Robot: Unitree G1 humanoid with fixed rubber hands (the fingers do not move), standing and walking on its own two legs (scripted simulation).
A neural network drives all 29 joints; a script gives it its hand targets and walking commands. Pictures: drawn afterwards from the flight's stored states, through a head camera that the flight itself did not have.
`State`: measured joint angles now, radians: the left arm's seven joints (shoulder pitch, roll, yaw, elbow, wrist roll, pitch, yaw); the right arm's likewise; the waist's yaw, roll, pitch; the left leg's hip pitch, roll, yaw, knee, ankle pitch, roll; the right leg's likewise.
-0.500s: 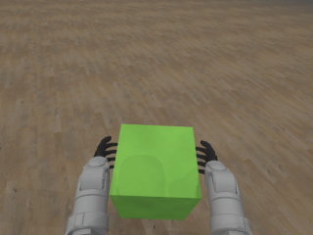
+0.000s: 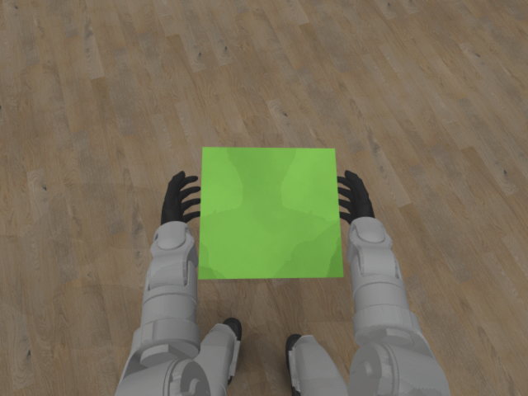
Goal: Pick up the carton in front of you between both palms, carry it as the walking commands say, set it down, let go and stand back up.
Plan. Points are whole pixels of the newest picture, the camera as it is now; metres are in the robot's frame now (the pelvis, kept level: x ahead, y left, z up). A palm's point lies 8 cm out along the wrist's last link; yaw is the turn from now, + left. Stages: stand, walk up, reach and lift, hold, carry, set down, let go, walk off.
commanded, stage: set down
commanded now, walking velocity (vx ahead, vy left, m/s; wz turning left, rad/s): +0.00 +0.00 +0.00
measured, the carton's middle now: (265, 222) +0.39 +0.02 -0.16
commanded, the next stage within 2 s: none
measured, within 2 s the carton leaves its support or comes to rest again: rests again in 1.94 s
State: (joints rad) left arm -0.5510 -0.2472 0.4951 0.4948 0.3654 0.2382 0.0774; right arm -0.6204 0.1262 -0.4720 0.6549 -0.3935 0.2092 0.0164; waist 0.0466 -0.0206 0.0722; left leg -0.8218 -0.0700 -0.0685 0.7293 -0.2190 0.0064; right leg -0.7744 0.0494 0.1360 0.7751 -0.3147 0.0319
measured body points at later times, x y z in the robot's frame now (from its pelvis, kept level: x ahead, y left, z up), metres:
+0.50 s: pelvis -0.02 -0.04 -0.13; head +0.23 -0.02 +0.25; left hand +0.40 +0.19 -0.21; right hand +0.45 -0.10 -0.22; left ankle +0.07 +0.11 -0.70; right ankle +0.03 -0.14 -0.70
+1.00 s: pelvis -0.06 -0.02 -0.25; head +0.26 +0.01 +0.07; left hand +0.41 +0.22 -0.37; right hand +0.50 -0.07 -0.37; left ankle +0.06 +0.11 -0.70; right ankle +0.03 -0.14 -0.70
